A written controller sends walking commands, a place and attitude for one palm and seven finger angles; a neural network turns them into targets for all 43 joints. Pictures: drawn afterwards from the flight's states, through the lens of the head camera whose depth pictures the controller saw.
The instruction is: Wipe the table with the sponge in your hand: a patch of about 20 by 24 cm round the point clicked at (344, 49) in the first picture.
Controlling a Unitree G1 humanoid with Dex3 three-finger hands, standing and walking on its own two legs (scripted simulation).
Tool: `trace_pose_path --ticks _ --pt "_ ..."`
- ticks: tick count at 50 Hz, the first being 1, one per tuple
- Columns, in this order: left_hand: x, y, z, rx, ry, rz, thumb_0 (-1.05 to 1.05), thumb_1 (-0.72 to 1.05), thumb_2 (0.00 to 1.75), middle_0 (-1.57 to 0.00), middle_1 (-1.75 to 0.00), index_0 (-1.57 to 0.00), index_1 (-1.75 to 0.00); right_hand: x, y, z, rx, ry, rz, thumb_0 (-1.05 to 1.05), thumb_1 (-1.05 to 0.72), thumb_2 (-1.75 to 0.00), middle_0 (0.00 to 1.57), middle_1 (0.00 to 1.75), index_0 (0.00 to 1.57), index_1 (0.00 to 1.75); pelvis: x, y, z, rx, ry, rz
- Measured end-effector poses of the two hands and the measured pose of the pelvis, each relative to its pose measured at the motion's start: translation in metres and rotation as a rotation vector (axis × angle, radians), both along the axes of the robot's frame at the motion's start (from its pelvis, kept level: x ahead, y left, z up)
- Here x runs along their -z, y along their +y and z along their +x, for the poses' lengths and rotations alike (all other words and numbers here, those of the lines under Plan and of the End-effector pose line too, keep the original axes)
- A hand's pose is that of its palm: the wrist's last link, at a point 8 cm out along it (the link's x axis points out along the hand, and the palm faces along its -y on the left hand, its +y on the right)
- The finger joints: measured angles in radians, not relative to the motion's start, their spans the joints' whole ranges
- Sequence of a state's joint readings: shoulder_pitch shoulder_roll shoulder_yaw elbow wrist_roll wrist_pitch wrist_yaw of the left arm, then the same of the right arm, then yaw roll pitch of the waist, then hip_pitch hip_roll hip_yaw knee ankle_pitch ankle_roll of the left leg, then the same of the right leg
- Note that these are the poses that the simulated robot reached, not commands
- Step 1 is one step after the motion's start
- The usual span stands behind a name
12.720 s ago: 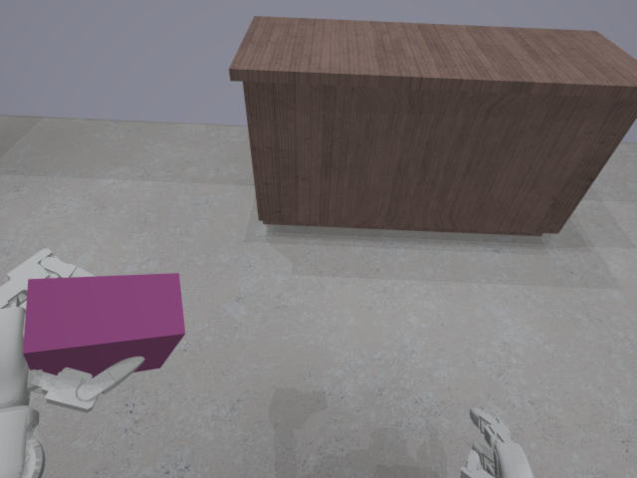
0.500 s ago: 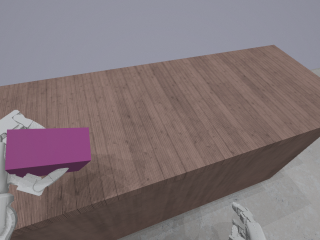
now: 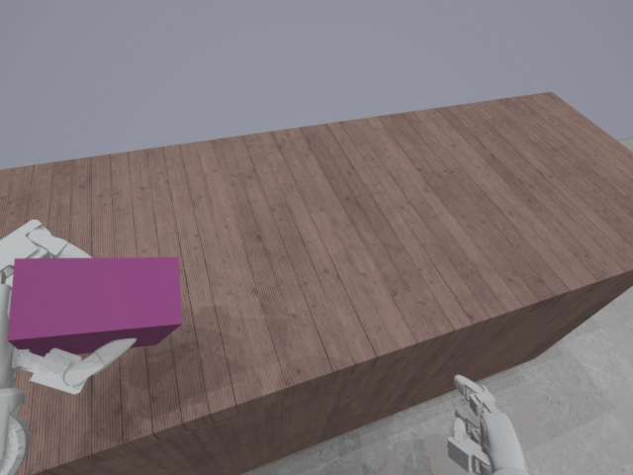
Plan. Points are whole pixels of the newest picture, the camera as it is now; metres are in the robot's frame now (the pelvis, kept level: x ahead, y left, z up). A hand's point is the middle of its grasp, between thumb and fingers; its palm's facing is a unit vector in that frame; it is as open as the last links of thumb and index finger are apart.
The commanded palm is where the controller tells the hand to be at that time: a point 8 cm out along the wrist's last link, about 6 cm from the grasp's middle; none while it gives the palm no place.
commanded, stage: look again from close up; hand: left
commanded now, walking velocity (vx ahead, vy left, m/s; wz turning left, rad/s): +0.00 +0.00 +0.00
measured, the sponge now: (123, 309) +0.23 +0.21 +0.14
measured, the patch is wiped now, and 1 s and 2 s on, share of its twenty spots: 0.00 0.00 0.00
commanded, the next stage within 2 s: turn the palm down, sponge in hand in 0.38 s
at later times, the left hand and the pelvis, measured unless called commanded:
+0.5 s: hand (77, 304) +0.22 +0.24 +0.16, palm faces +0.36 -0.84 -0.41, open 9.7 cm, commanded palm +0.15 +0.28 +0.18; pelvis +0.00 +0.00 +0.00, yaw +1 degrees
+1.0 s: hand (42, 338) +0.19 +0.26 +0.16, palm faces +0.44 -0.61 -0.66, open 9.7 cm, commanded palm +0.15 +0.27 +0.20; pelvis -0.03 -0.07 -0.02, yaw +4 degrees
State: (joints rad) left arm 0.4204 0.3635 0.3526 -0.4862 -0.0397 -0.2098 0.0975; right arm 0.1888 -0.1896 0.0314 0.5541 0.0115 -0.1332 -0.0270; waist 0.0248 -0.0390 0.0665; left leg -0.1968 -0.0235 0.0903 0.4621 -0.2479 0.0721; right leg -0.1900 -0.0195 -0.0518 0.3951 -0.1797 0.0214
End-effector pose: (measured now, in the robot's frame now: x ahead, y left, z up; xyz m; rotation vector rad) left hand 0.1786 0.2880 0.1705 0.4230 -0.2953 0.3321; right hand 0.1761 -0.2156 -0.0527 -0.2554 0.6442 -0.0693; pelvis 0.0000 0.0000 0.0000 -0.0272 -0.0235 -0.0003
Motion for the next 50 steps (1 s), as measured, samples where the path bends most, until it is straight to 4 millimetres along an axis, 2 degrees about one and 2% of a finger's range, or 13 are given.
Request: trace_pose_path --ticks 14,24,27,30,32,36,39,42,45,48,50 --pt "0.003 -0.003 0.001 -0.005 0.024 -0.007 0.00 -0.47 1.04 -0.79 -1.36 -0.79 -1.35 0.008 -0.008 -0.017 0.033 0.044 -0.003 0.02 -0.91 -0.90 0.20 0.30 0.20 0.30 -0.001 -0.002 -0.002 0.001 0.005 -0.001" --pt "-0.002 -0.006 -0.001 0.005 0.024 0.017 0.00 -0.47 1.04 -0.79 -1.36 -0.79 -1.35 0.009 -0.012 -0.018 0.047 0.046 0.001 0.02 -0.91 -0.90 0.20 0.30 0.20 0.30 -0.001 -0.003 -0.002 0.000 0.005 0.002" --pt "-0.030 0.006 0.011 0.002 -0.033 0.186 0.00 -0.47 1.04 -0.79 -1.36 -0.79 -1.35 0.015 -0.009 -0.016 -0.033 0.057 -0.025 0.02 -0.91 -0.90 0.20 0.30 0.20 0.30 0.004 -0.008 -0.006 -0.040 0.008 0.016" --pt "-0.050 0.024 0.018 -0.058 -0.024 0.124 0.00 -0.47 1.04 -0.79 -1.36 -0.79 -1.35 0.021 -0.008 -0.009 -0.099 0.064 -0.004 0.02 -0.91 -0.90 0.20 0.30 0.20 0.30 0.005 -0.012 -0.009 -0.031 0.002 0.025" --pt "-0.049 0.021 0.015 -0.075 0.037 0.092 0.00 -0.47 1.04 -0.79 -1.36 -0.78 -1.36 0.020 -0.008 -0.001 -0.108 0.035 0.026 0.02 -0.91 -0.90 0.20 0.30 0.20 0.30 0.005 -0.013 -0.009 -0.021 -0.004 0.026" --pt "-0.029 -0.012 -0.003 -0.021 0.200 0.149 0.00 -0.47 1.04 -0.79 -1.36 -0.78 -1.36 0.014 -0.011 0.013 -0.114 -0.034 0.058 0.02 -0.91 -0.90 0.20 0.30 0.20 0.30 0.008 -0.020 -0.013 -0.017 -0.010 0.028" --pt "-0.019 -0.029 -0.022 0.001 0.214 0.178 0.00 -0.47 1.04 -0.79 -1.36 -0.78 -1.36 0.010 -0.016 0.022 -0.119 -0.071 0.048 0.02 -0.91 -0.90 0.20 0.30 0.20 0.30 0.011 -0.030 -0.018 -0.027 -0.009 0.032" --pt "-0.022 -0.028 -0.038 -0.073 0.162 0.220 0.00 -0.47 1.04 -0.79 -1.36 -0.78 -1.36 0.010 -0.021 0.027 -0.134 -0.077 0.031 0.02 -0.91 -0.90 0.20 0.30 0.20 0.30 0.014 -0.042 -0.023 -0.044 -0.010 0.033" --pt "-0.027 -0.016 -0.045 -0.191 0.141 0.243 0.00 -0.47 1.04 -0.79 -1.36 -0.78 -1.36 0.016 -0.028 0.028 -0.147 -0.059 0.015 0.01 -0.91 -0.90 0.20 0.30 0.20 0.30 0.016 -0.053 -0.028 -0.067 -0.012 0.032" --pt "-0.026 -0.007 -0.042 -0.272 0.203 0.249 0.00 -0.47 1.04 -0.79 -1.36 -0.78 -1.36 0.023 -0.036 0.026 -0.144 -0.037 0.010 0.01 -0.91 -0.90 0.20 0.30 0.20 0.30 0.017 -0.062 -0.032 -0.080 -0.018 0.030" --pt "-0.023 -0.008 -0.034 -0.277 0.268 0.270 0.00 -0.47 1.04 -0.79 -1.36 -0.78 -1.36 0.027 -0.042 0.023 -0.125 -0.030 0.015 0.02 -0.91 -0.90 0.20 0.30 0.20 0.30 0.017 -0.066 -0.032 -0.079 -0.022 0.030"
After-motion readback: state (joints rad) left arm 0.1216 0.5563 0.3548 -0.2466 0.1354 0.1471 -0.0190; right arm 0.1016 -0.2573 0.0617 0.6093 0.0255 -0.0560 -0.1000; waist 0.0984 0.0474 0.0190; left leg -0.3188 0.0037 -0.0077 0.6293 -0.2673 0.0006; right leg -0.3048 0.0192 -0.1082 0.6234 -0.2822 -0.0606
